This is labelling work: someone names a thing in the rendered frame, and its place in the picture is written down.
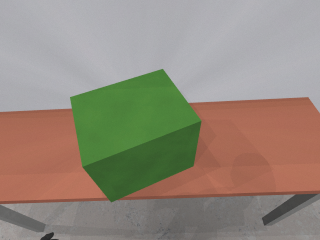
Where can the carton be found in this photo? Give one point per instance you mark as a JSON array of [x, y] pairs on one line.
[[135, 133]]

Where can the table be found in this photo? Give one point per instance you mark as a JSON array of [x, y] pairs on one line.
[[257, 147]]

